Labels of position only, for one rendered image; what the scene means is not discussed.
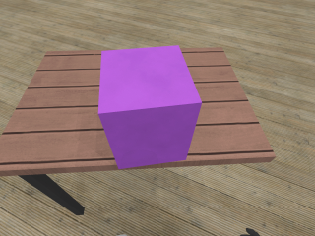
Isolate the carton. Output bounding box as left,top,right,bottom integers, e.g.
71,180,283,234
97,45,202,169

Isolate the table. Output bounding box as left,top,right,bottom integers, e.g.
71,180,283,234
0,47,276,215

